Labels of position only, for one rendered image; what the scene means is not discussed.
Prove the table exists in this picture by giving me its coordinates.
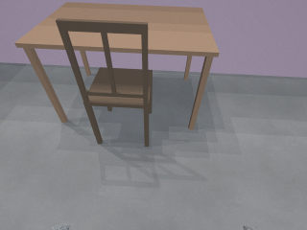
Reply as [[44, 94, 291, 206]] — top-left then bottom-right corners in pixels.
[[14, 2, 220, 130]]

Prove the chair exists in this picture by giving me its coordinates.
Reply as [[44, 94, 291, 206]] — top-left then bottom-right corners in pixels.
[[56, 18, 153, 147]]

